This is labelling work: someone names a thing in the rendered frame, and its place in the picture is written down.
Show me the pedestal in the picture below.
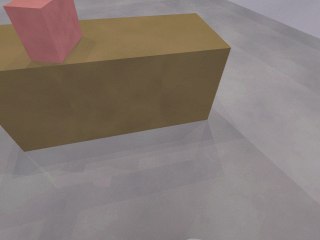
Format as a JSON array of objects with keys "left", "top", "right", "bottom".
[{"left": 0, "top": 13, "right": 231, "bottom": 152}]

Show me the carton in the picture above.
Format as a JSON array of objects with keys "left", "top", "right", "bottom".
[{"left": 3, "top": 0, "right": 83, "bottom": 63}]

